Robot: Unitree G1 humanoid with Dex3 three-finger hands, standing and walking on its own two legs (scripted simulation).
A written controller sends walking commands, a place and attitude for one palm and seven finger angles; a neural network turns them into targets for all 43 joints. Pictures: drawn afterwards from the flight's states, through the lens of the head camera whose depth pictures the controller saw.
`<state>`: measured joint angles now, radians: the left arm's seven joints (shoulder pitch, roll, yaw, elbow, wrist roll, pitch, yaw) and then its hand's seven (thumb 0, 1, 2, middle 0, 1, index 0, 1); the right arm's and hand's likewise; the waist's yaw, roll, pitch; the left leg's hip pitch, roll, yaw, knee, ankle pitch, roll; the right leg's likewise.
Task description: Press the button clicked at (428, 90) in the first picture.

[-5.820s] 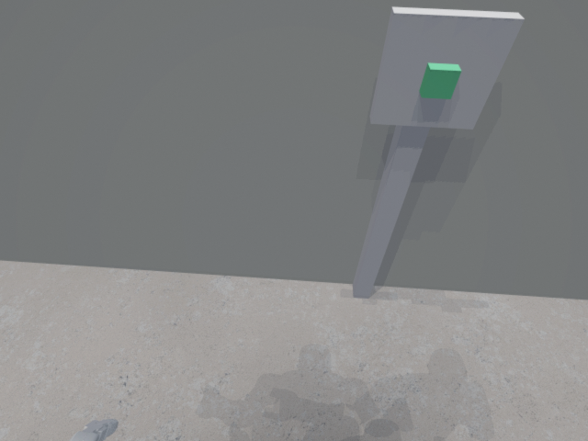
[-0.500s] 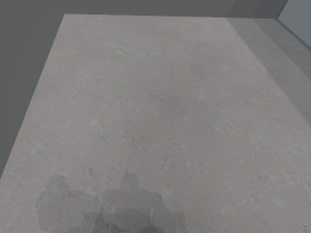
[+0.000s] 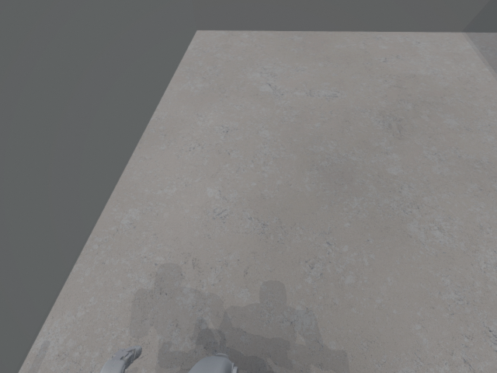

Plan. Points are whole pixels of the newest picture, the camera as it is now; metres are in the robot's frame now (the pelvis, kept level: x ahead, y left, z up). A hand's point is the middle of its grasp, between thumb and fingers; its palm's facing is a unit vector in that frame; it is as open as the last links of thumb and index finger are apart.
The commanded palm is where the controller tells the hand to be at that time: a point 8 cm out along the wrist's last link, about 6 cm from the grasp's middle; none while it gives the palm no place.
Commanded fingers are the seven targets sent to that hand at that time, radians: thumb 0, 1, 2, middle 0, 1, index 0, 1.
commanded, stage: turn to face it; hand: left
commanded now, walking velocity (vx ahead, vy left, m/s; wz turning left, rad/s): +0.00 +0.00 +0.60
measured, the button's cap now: out of the picture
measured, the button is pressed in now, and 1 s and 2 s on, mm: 0 0 0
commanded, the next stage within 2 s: none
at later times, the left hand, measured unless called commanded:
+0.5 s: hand out of the picture +0.00 +0.28 -0.17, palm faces +0.35 -0.90 -0.27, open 7.4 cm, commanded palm none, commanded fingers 0.00 0.90 0.90 -0.20 -0.30 -0.20 -0.30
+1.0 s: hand out of the picture +0.02 +0.22 -0.14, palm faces +0.58 -0.77 -0.27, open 7.4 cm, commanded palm none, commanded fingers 0.00 0.90 0.90 -0.20 -0.30 -0.20 -0.30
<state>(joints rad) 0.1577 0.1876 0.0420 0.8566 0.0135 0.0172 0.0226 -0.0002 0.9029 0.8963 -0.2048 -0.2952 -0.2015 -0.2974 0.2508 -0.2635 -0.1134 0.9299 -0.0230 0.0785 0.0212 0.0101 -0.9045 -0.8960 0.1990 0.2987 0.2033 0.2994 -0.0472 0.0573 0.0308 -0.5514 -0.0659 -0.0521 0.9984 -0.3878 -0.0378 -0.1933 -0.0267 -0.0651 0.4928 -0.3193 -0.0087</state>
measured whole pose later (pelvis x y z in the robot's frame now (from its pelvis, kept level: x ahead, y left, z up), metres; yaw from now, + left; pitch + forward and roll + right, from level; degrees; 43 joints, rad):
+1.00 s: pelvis +0.06 +0.01 +0.00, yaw +38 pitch -1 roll +2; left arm 0.21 0.18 0.02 0.85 0.02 0.01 0.02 0.00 0.90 0.90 -0.21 -0.30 -0.20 -0.30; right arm 0.20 -0.27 -0.09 0.93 -0.02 0.09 0.04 0.01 -0.91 -0.90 0.20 0.30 0.20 0.30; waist -0.03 0.02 0.08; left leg -0.48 0.03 0.02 1.11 -0.41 -0.07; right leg -0.19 -0.11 -0.21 0.51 -0.30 -0.01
